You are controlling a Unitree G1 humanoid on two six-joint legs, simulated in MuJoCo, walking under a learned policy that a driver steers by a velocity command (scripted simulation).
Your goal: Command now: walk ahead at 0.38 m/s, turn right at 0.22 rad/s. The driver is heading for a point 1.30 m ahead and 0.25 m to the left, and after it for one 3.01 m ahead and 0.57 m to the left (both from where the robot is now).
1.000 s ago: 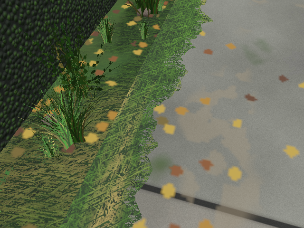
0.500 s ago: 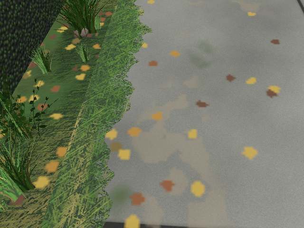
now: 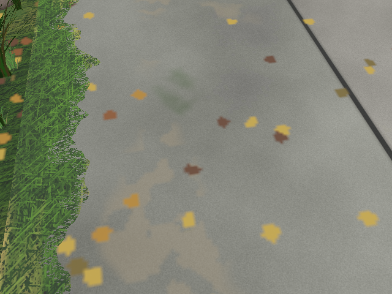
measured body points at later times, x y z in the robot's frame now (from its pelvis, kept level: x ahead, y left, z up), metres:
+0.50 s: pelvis +0.15 -0.04 +0.00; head +0.18 -0.06 +0.45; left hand +0.29 +0.22 -0.10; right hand +0.24 -0.31 -0.14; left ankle +0.11 +0.10 -0.67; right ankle +0.23 -0.14 -0.74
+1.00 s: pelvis +0.14 +0.01 +0.01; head +0.16 +0.05 +0.46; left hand +0.19 +0.32 -0.12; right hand +0.34 -0.23 -0.08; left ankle +0.12 +0.08 -0.74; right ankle +0.22 -0.15 -0.66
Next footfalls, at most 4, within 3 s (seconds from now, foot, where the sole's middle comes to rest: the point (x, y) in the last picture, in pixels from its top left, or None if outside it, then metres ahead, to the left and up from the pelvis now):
0.28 right None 0.27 -0.14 -0.77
0.74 left None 0.16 0.09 -0.78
1.24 right None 0.25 -0.11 -0.77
1.54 left None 0.14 0.10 -0.78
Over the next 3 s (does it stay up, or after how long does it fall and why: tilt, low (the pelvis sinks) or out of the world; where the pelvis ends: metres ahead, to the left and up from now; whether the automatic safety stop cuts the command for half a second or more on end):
stays up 0.44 0.07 0.00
